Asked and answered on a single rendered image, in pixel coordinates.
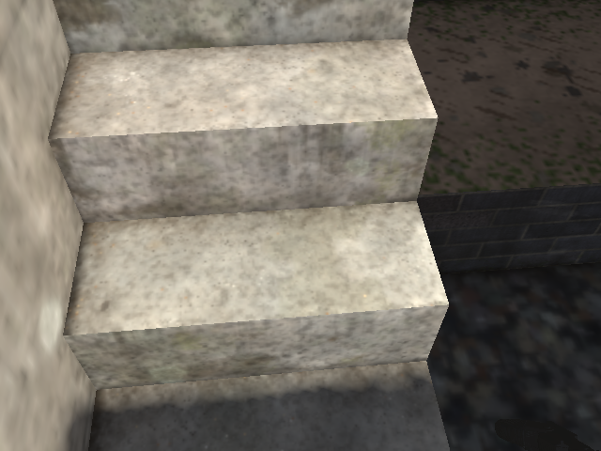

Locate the right robot hand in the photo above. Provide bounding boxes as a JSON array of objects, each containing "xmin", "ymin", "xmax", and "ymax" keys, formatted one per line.
[{"xmin": 495, "ymin": 419, "xmax": 599, "ymax": 451}]

